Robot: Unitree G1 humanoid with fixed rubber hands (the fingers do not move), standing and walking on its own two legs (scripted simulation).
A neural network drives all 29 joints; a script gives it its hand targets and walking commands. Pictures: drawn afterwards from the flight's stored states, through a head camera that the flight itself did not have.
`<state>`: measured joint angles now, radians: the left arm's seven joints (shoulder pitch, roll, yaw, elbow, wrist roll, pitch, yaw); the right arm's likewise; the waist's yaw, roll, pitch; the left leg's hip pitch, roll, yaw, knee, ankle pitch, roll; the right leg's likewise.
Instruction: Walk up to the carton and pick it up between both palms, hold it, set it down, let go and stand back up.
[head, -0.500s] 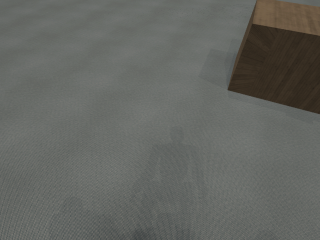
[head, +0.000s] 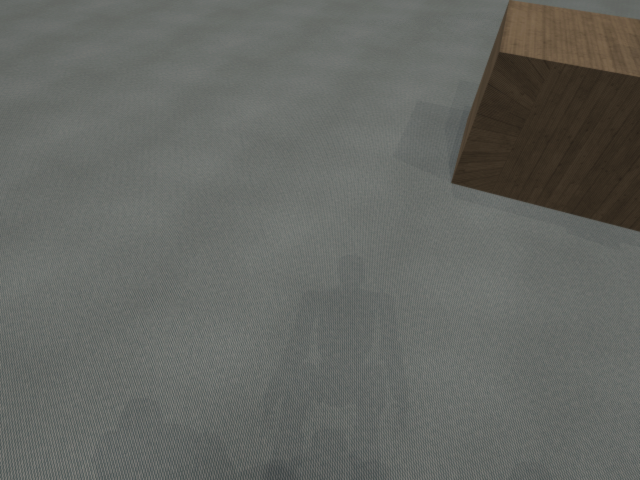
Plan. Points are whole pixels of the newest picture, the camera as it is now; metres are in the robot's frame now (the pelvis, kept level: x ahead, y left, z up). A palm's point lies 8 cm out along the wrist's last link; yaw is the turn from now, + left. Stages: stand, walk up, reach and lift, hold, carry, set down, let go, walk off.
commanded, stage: stand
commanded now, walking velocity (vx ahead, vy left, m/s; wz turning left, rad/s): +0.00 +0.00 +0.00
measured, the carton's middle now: out of the picture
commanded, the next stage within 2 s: none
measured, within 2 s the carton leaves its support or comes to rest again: neither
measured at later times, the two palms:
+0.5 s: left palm out of the picture -0.03 +0.20 -0.15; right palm out of the picture -0.03 -0.20 -0.15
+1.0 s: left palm out of the picture -0.04 +0.20 -0.15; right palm out of the picture -0.03 -0.20 -0.15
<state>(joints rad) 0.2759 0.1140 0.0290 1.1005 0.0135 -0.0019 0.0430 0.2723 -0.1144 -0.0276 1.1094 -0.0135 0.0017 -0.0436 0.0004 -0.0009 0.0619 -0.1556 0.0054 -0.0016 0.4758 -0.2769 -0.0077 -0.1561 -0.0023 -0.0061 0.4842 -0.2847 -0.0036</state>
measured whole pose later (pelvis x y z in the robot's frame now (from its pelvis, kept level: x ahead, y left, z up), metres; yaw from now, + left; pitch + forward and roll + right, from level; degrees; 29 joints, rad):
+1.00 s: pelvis +0.00 +0.00 +0.00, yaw +0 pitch -2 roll +0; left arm 0.32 0.08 0.01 1.16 0.01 -0.01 0.05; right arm 0.30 -0.10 -0.01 1.18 -0.01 0.00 -0.05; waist 0.00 0.01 0.05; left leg -0.15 0.00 0.00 0.44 -0.25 -0.01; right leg -0.16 -0.01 -0.01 0.46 -0.26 0.00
